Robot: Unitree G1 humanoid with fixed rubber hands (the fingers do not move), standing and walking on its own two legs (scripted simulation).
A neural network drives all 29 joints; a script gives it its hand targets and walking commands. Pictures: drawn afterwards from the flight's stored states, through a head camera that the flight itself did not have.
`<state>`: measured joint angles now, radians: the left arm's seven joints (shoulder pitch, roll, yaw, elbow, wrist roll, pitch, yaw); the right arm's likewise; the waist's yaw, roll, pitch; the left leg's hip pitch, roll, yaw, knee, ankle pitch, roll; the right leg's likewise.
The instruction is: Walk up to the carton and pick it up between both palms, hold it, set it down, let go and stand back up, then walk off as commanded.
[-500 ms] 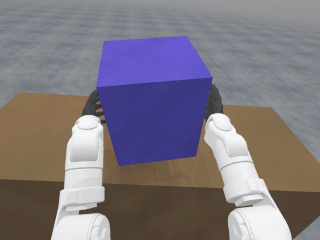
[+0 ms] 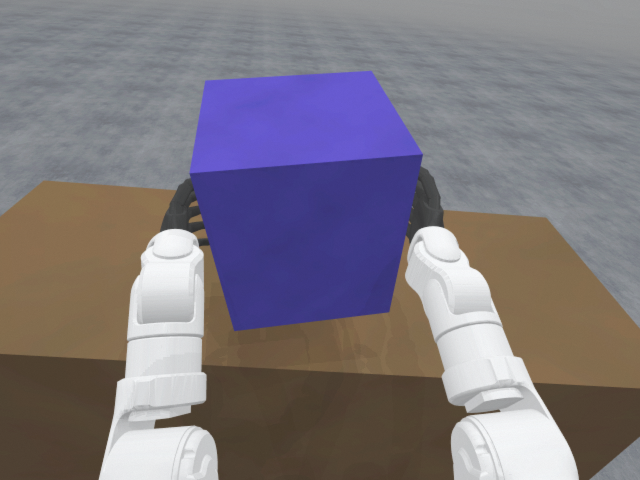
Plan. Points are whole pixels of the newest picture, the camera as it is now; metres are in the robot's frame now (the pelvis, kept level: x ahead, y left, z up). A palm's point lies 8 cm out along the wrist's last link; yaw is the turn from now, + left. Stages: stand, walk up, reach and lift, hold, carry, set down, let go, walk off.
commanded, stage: hold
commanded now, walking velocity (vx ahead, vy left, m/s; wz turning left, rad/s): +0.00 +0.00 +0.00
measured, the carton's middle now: (302, 202) +0.41 +0.01 +0.21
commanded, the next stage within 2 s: none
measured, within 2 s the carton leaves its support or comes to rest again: neither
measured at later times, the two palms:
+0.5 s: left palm (178, 237) +0.35 +0.16 +0.19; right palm (422, 227) +0.35 -0.14 +0.21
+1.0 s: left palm (182, 237) +0.35 +0.15 +0.19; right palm (426, 233) +0.35 -0.14 +0.21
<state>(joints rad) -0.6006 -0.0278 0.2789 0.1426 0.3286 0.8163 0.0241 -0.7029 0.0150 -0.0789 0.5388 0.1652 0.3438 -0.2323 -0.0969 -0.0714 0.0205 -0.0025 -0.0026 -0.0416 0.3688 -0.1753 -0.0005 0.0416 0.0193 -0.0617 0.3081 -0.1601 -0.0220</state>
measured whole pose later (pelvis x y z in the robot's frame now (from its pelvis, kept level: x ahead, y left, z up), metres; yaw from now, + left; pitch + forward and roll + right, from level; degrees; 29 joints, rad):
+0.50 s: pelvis +0.00 +0.00 +0.00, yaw -1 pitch -10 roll -1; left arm -0.61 -0.03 0.28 0.15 0.33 0.82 0.04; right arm -0.71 0.01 -0.08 0.55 0.17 0.35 -0.23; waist -0.09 -0.07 0.02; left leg -0.01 0.00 -0.03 0.37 -0.17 0.00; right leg 0.03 0.02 -0.05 0.31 -0.16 -0.02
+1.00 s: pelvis +0.00 +0.00 +0.00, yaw -1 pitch -11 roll -1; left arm -0.59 -0.04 0.26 0.12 0.32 0.82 0.05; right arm -0.68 -0.01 -0.06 0.51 0.19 0.34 -0.23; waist -0.09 -0.05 0.02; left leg -0.01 0.00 -0.03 0.37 -0.18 0.01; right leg 0.03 0.02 -0.05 0.31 -0.16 -0.02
